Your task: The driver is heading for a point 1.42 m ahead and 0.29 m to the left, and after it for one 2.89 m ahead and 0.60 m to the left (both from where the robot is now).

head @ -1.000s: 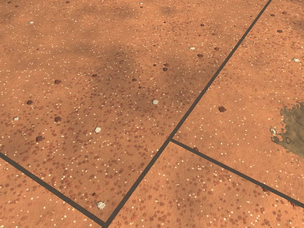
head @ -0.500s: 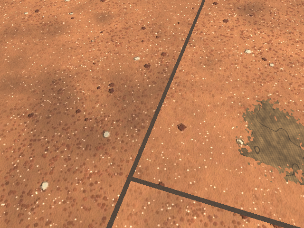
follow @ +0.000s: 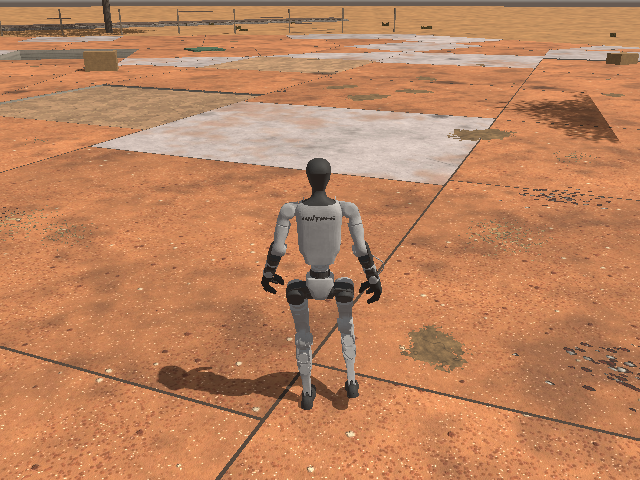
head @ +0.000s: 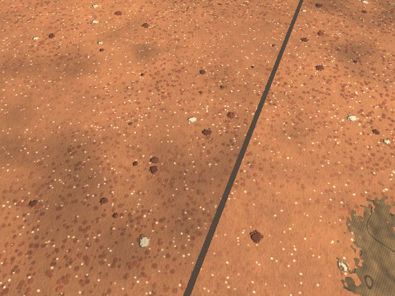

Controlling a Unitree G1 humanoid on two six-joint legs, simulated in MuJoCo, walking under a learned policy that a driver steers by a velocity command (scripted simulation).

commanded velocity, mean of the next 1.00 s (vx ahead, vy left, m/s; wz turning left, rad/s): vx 0.50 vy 0.00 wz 0.39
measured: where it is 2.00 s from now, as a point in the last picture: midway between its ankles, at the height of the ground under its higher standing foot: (141, 150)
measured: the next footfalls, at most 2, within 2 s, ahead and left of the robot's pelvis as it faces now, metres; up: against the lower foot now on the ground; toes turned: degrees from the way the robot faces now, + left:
right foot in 0.28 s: +0.35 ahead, -0.13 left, +0.00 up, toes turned +14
left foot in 0.78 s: +0.52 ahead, +0.23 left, +0.00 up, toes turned +29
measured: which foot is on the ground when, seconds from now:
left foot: down 0.00-0.30, up 0.32-0.76, down 0.78-1.00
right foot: up 0.00-0.26, down 0.28-0.78, up 0.80-1.00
